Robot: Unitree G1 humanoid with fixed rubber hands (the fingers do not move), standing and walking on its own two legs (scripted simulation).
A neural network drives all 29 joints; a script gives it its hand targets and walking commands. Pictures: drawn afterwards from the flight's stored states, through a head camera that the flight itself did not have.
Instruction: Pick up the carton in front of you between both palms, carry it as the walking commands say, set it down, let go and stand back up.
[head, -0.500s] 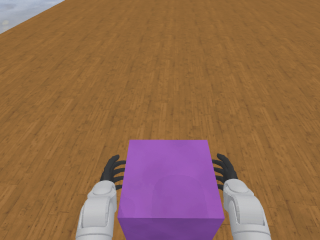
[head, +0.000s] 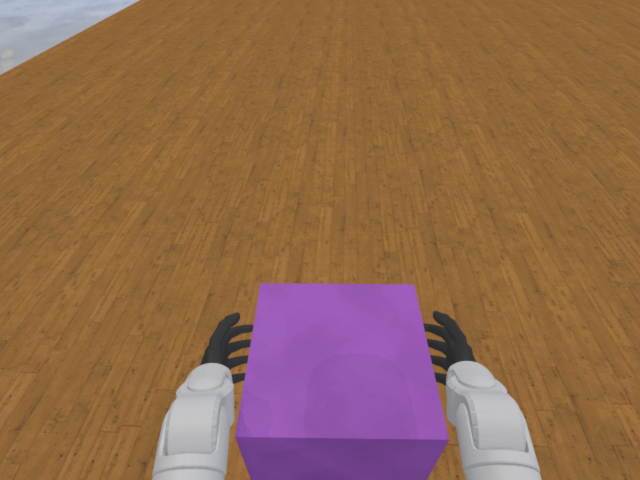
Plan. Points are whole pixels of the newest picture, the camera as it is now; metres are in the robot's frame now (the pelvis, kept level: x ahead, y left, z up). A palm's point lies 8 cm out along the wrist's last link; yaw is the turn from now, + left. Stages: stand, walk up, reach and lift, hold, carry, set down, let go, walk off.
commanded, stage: carry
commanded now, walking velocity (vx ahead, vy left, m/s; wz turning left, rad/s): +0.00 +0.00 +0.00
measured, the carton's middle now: (336, 397) +0.28 +0.00 -0.05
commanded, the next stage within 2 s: hold in 0.46 s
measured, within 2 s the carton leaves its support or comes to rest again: neither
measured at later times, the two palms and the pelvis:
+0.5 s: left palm (215, 378) +0.26 +0.15 +0.03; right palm (459, 376) +0.27 -0.15 +0.03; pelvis -0.01 +0.00 +0.00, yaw +0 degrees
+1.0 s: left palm (187, 392) +0.25 +0.18 +0.03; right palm (424, 352) +0.30 -0.11 +0.03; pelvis -0.02 -0.02 -0.01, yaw +12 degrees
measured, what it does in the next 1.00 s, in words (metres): stands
